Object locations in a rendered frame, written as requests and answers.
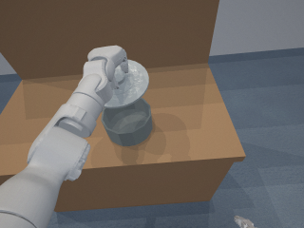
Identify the left robot forearm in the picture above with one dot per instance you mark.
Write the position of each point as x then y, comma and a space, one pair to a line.
81, 111

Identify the left robot upper arm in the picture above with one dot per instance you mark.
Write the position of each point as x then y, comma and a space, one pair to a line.
28, 199

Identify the knob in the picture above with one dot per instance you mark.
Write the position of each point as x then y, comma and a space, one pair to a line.
119, 76

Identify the pot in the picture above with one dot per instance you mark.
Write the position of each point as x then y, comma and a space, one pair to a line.
129, 125

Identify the table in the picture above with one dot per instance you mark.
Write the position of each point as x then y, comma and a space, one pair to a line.
193, 142

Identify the lid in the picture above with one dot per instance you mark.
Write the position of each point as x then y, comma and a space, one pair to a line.
132, 89

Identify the robot right hand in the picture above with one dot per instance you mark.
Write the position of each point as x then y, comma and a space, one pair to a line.
243, 222

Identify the robot left hand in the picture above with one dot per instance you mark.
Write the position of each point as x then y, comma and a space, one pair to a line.
117, 55

